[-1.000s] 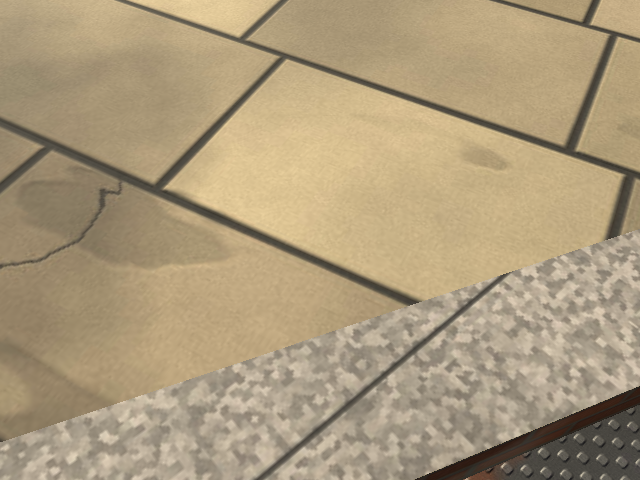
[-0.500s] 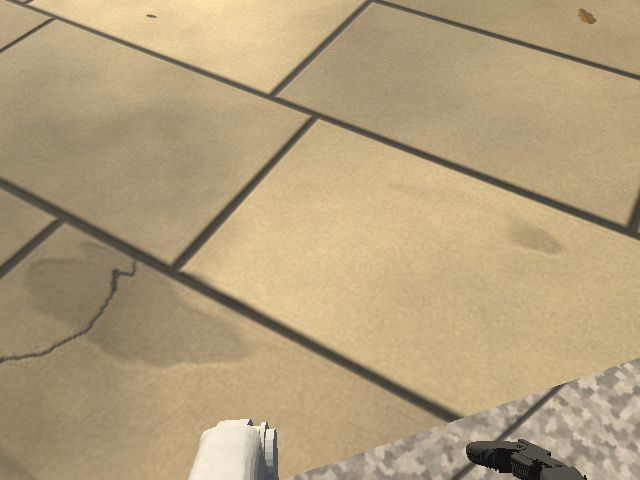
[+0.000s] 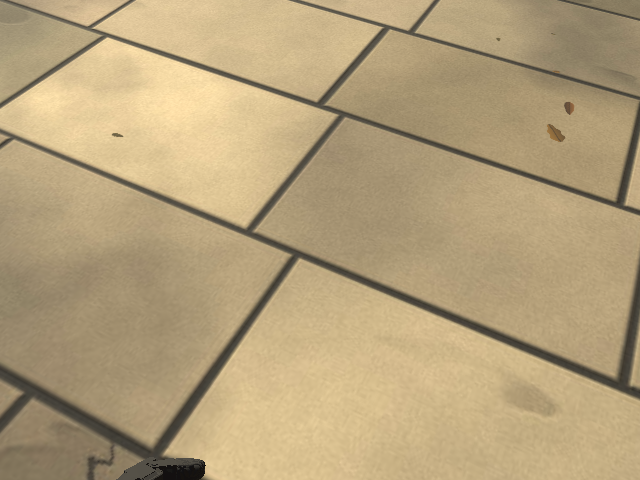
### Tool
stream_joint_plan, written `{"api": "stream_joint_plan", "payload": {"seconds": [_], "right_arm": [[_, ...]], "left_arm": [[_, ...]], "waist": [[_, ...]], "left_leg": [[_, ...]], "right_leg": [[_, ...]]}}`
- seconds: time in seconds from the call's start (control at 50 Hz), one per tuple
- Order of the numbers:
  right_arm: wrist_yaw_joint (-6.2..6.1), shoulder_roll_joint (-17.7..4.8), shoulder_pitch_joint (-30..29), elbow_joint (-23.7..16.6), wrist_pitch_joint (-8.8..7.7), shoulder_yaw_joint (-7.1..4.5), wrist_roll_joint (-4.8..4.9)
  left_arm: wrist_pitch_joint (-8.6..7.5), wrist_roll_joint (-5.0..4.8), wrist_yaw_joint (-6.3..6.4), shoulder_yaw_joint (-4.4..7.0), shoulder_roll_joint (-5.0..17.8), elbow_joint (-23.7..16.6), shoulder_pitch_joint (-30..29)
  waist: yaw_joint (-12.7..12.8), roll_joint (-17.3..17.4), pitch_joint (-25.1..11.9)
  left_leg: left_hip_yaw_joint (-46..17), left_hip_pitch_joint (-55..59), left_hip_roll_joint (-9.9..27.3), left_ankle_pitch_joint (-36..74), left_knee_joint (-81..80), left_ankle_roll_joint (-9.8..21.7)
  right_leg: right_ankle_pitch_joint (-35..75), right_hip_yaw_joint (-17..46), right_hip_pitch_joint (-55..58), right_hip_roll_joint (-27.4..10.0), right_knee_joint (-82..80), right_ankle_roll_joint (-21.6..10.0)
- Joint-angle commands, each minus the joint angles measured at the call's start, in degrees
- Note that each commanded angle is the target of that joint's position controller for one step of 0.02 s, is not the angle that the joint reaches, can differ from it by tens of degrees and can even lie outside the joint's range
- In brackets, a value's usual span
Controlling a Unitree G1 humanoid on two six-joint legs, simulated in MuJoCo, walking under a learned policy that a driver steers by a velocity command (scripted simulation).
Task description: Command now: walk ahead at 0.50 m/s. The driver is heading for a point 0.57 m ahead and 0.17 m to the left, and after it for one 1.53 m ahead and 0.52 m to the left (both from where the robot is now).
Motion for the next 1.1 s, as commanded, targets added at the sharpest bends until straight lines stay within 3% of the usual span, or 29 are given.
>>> {"api": "stream_joint_plan", "payload": {"seconds": [0.02, 0.08, 0.14, 0.18, 0.2, 0.22, 0.24, 0.26, 0.28, 0.3, 0.32, 0.36, 0.38, 0.42, 0.46, 0.52, 0.62, 0.68, 0.72, 0.74, 0.76, 0.78, 0.8, 0.82, 0.84, 0.86, 0.92, 1.0, 1.1], "right_arm": [[-1.81, -10.0, 4.4, -1.7, -0.24, -2.26, 0.39], [-1.75, -11.3, 5.3, -1.8, 0.68, -2.98, 0.31], [-1.82, -12.5, 4.0, -2.0, 1.27, -3.64, 0.15], [-2.16, -14.2, 2.9, -2.3, 1.88, -4.37, -0.22], [-1.91, -14.7, 0.7, -3.1, 2.16, -4.58, -0.28], [-1.44, -14.4, -2.3, -4.7, 1.67, -4.42, -0.45], [-0.42, -8.2, 1.7, -6.4, 0.49, -2.64, -0.53], [0.19, -7.8, 2.6, -5.5, -1.08, -2.15, -0.28], [0.64, -13.7, -3.9, -7.8, -2.07, -4.01, 1.50], [0.47, -14.3, -8.2, -9.5, -2.30, -4.30, 2.61], [-0.04, -13.4, -9.8, -9.6, -1.86, -4.43, 2.44], [-0.39, -11.0, -6.7, -9.4, -0.03, -4.66, 1.96], [-0.44, -9.4, -6.0, -9.3, 0.75, -4.37, 1.91], [-0.64, -9.2, -8.7, -10.9, 1.67, -4.42, 1.81], [-0.45, -9.5, -13.1, -13.0, 1.75, -4.42, 0.97], [0.49, -8.4, -19.6, -15.0, 1.32, -3.76, 0.70], [2.44, -8.5, -28.9, -19.6, 1.45, -3.40, 1.31], [3.32, -11.0, -27.3, -21.3, 1.98, -4.60, 0.98], [2.99, -15.3, -13.7, -18.6, 2.45, -7.21, 0.96], [1.89, -20.6, -3.8, -16.6, 2.84, -9.27, 0.58], [1.53, -25.6, -4.5, -18.0, 2.65, -10.13, 1.24], [1.35, -21.4, -1.8, -18.5, 2.82, -8.84, 0.57], [1.04, -18.2, -3.6, -18.4, 2.75, -8.20, 0.01], [1.08, -16.9, -7.9, -19.2, 2.39, -7.87, 0.41], [1.05, -14.8, -11.6, -20.0, 2.25, -7.21, 0.53], [0.94, -14.8, -13.5, -20.9, 2.10, -7.13, -0.10], [0.35, -14.7, -14.5, -21.5, 1.77, -7.31, 0.31], [-0.84, -17.1, -11.6, -20.8, 2.33, -8.23, 1.01], [-0.84, -16.7, -6.8, -19.8, 3.15, -8.25, 1.59]], "left_arm": [[-0.48, -1.07, -1.05, 0.90, 2.0, -4.3, -10.0], [-0.86, -1.26, -1.98, 1.56, 2.9, -5.3, -13.3], [-1.82, -0.93, -2.83, 2.44, 5.0, -5.5, -13.9], [-1.99, -0.47, -2.63, 3.74, 7.7, -3.7, -8.0], [-1.96, -0.22, -2.17, 4.86, 9.6, -1.4, 0.1], [-1.79, 0.63, -1.23, 6.03, 12.3, 1.6, 11.4], [-1.48, 2.71, -0.34, 7.52, 17.6, 2.9, 20.6], [-0.97, 1.98, 0.48, 6.43, 13.6, 3.3, 19.1], [-0.81, 0.76, 0.81, 5.57, 10.1, 2.9, 14.3], [-1.07, 0.49, 0.75, 4.87, 8.0, 2.3, 9.9], [-1.62, 0.64, 0.28, 4.10, 5.6, 2.4, 7.8], [-2.57, 1.69, -0.16, 3.77, 4.7, 3.4, 6.9], [-2.86, 1.50, -0.31, 4.03, 5.4, 4.1, 7.2], [-3.36, 1.95, -0.18, 4.53, 7.6, 5.2, 8.3], [-3.42, 2.30, 0.55, 5.07, 9.9, 5.8, 9.3], [-3.42, 1.66, 1.39, 5.30, 11.2, 6.3, 11.6], [-1.54, 0.57, 2.08, 6.03, 12.7, 8.7, 17.6], [-0.01, 0.44, 2.80, 6.70, 14.5, 8.0, 16.2], [1.04, 0.44, 3.53, 7.04, 15.4, 7.1, 14.6], [0.63, 1.12, 3.87, 6.49, 14.3, 5.5, 15.2], [-1.31, 2.35, 2.66, 3.63, 5.9, 2.6, 20.2], [-4.11, 0.82, 1.33, 4.55, 10.9, 2.1, 16.4], [-5.13, -1.26, 0.93, 4.96, 12.4, 0.3, 11.1], [-5.49, -0.52, 1.36, 4.61, 11.6, -0.6, 9.2], [-5.04, 1.17, 2.14, 5.07, 11.9, -0.7, 7.7], [-4.25, 1.55, 2.30, 5.44, 12.0, -1.4, 9.3], [-2.25, 1.72, 2.63, 5.48, 10.5, -2.3, 10.0], [-1.95, 2.13, 2.53, 4.22, 7.6, -4.8, 1.8], [-2.85, 0.60, 1.34, 4.91, 9.9, -6.9, -4.8]], "waist": [[-2.0, 4.8, 4.0], [-2.3, 6.7, 5.4], [-0.3, 8.5, 5.1], [3.3, 10.4, 1.9], [7.7, 10.7, -2.3], [12.5, 10.5, -8.7], [11.7, -2.3, -18.4], [10.4, -7.5, -21.8], [9.8, -5.3, -11.8], [7.3, -2.0, -5.3], [5.4, 0.9, -0.7], [1.8, -1.4, 2.1], [1.1, -2.0, 3.0], [0.9, -1.9, 5.4], [1.5, -1.4, 6.0], [4.1, -0.8, 5.4], [7.3, -0.4, 6.5], [4.5, -3.2, 4.0], [-3.0, -3.7, -3.2], [-6.6, 1.7, -9.3], [-1.2, 17.7, -16.7], [-4.5, 10.7, -22.9], [-4.8, 8.7, -15.6], [-2.0, 2.0, -8.3], [0.3, -1.0, -4.8], [2.9, 1.7, -2.9], [5.1, 2.3, -0.5], [2.2, 4.2, 0.7], [-0.8, 6.6, 0.9]], "left_leg": [[-8.9, 8.1, 12.6, 29.7, -8.8, -0.5], [-9.1, 16.2, 15.4, 34.0, -6.6, 0.4], [-8.1, 18.5, 16.2, 52.8, -0.9, 1.0], [-8.2, 20.4, 16.4, 65.3, 6.9, 1.1], [-7.2, 16.8, 15.4, 68.1, 15.4, 1.0], [-7.3, 3.0, 14.2, 58.4, 26.9, 0.9], [-5.7, -24.8, 4.7, 27.7, 50.6, -3.5], [-13.7, -33.4, -0.4, -14.6, 63.2, -3.1], [-16.5, -37.6, 3.3, -11.4, 65.4, -2.0], [-15.1, -36.9, 6.0, -6.2, 63.0, -1.7], [-13.4, -36.3, 7.4, -3.3, 59.8, -2.2], [-13.6, -31.7, 10.1, -0.2, 56.4, -3.0], [-13.4, -31.7, 10.7, -0.2, 55.3, -3.5], [-13.3, -33.8, 11.4, 3.3, 51.9, -4.7], [-12.6, -34.9, 11.4, 10.0, 44.6, -5.5], [-9.2, -31.5, 10.0, 21.1, 29.5, -4.5], [-7.3, -38.0, 8.7, 18.4, 19.8, -2.5], [-3.0, -31.9, 4.4, 8.8, 18.4, 0.2], [-1.2, -13.1, -0.3, 8.8, 14.9, 3.4], [-12.5, 5.9, 6.1, 11.8, 14.7, 6.7], [-46.9, 28.5, 21.7, 5.3, 8.1, 19.9], [-54.6, 32.5, 22.2, 1.5, 2.1, 19.3], [-44.9, 27.8, 19.9, 4.0, 2.6, 15.9], [-37.6, 17.2, 17.4, 10.8, 2.1, 14.0], [-32.1, 8.6, 15.2, 16.1, 0.8, 12.2], [-30.7, 1.1, 14.7, 20.9, -0.3, 13.2], [-25.7, -8.5, 11.8, 23.1, -2.7, 12.7], [-20.5, -13.3, 7.6, 19.7, -1.9, 9.4], [-26.7, -8.9, 9.2, 9.3, 2.7, 7.4]], "right_leg": [[1.3, -4.1, 1.7, 0.8, -16.3, 1.9], [-2.3, -4.3, 2.4, 1.5, -23.8, 1.5], [-7.2, -6.1, 10.3, 4.0, -28.1, -1.1], [-10.2, -7.0, 18.6, 6.1, -30.8, -3.1], [-6.6, -6.9, 30.2, 6.4, -33.1, -5.0], [-4.3, -1.0, 50.3, 0.7, -28.9, -8.3], [-9.1, 24.5, 77.6, -15.9, -27.3, -18.8], [-12.1, 40.9, 78.4, -21.5, -35.6, -21.8], [-15.4, 31.7, 69.0, -17.7, -38.5, -17.7], [-13.2, 22.3, 58.8, -15.5, -41.2, -14.6], [-9.4, 16.5, 51.4, -13.2, -43.9, -12.7], [-7.1, 9.6, 42.3, -10.6, -47.0, -10.5], [-6.3, 7.3, 39.7, -10.1, -48.0, -10.2], [-3.0, 2.8, 35.3, -9.4, -49.4, -9.3], [1.2, -1.4, 34.0, -8.4, -49.6, -8.5], [1.9, -6.1, 36.1, -6.6, -49.5, -6.0], [6.2, -7.0, 53.6, -11.9, -45.3, -4.7], [27.0, -9.4, 57.6, -13.0, -36.6, -2.3], [36.2, -12.2, 53.4, -10.6, -18.1, 0.4], [20.4, -12.6, 39.0, -8.1, -0.8, 2.6], [-30.7, -8.6, 11.2, 5.7, 23.9, 7.2], [-35.5, 5.0, 4.6, 4.8, 28.7, 5.5], [-31.9, 4.9, 0.7, 1.8, 28.4, 4.4], [-27.7, 4.2, 1.5, -0.8, 22.7, 4.2], [-25.5, 3.4, 5.4, -2.8, 17.9, 4.3], [-25.4, 3.6, 10.0, -3.6, 15.9, 5.0], [-24.2, 2.6, 14.0, -4.1, 6.4, 6.8], [-9.1, 1.1, 18.0, -1.0, -12.1, 8.2], [-5.0, 2.5, 21.7, 2.3, -24.6, 7.2]]}}
Next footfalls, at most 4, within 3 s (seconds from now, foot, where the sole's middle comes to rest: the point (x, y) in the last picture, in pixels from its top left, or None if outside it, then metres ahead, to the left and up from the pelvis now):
0.22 right None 0.31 -0.11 -0.78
0.74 left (226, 446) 0.61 0.17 -0.78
1.20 right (278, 326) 0.91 0.06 -0.78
1.66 left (130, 314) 0.95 0.42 -0.78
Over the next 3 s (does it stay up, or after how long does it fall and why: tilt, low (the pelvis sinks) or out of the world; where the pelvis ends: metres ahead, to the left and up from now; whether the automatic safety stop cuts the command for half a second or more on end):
stays up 1.39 0.62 -0.01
